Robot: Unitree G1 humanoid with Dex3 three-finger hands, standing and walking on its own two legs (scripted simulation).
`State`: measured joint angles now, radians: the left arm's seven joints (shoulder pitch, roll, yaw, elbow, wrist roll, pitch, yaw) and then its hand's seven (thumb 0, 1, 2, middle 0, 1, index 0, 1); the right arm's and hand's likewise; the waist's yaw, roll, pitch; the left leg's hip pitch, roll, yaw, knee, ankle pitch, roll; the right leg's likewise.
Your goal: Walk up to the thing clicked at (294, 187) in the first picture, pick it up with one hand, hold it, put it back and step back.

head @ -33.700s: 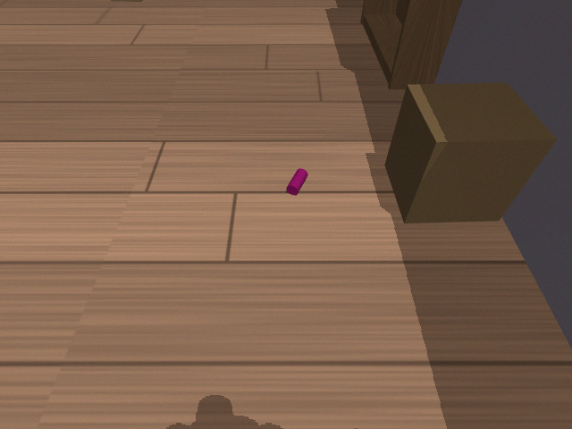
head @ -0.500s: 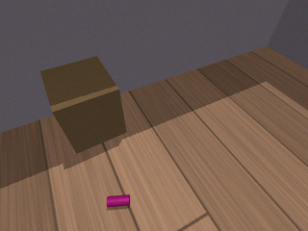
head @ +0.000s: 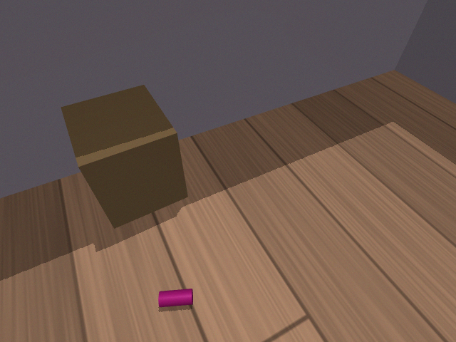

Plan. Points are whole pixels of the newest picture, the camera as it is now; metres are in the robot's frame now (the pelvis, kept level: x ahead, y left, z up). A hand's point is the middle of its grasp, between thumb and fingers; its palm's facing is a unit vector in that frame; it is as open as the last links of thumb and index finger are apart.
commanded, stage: rise first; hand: left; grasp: from above
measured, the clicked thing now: (176, 297) +0.45 +0.23 -0.75
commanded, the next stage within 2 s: none
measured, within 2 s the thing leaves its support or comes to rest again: neither
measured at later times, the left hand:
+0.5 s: hand out of the picture +0.13 +0.26 -0.21, palm faces -0.09 -0.91 -0.40, open 13.3 cm
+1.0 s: hand out of the picture +0.12 +0.26 -0.26, palm faces -0.21 -0.84 -0.50, open 14.3 cm
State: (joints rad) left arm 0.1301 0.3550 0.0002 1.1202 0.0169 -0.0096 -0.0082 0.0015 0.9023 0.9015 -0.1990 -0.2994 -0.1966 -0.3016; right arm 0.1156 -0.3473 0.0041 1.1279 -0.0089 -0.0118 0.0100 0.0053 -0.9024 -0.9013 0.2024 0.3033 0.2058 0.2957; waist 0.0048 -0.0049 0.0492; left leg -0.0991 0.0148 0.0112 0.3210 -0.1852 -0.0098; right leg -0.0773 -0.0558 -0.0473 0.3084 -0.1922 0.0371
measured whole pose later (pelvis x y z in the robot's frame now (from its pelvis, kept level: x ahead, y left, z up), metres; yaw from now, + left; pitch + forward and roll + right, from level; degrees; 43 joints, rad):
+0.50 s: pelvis -0.02 +0.00 -0.06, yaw -1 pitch +12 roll -1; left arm 0.09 0.32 0.16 0.79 0.17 0.14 0.00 0.00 -0.35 1.00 -0.07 -1.02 -0.07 -1.02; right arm 0.25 -0.25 -0.04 0.66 0.02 -0.08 -0.01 0.01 -0.91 -0.90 0.20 0.30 0.21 0.30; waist -0.02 0.00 -0.06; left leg -0.70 0.04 0.01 0.91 -0.42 -0.01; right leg -0.68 -0.04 -0.02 0.87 -0.41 0.04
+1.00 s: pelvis -0.02 +0.00 -0.12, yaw -1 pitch +21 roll -2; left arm 0.25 0.34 0.14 0.42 0.29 0.21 0.00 -0.01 -0.56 0.99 -0.08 -1.05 -0.07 -1.06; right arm 0.17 -0.23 -0.02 0.55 0.00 -0.17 -0.02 0.01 -0.90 -0.90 0.20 0.30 0.21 0.30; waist -0.02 0.00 -0.13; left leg -1.06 0.05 -0.03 1.27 -0.57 -0.01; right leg -1.02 -0.04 -0.04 1.22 -0.56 0.03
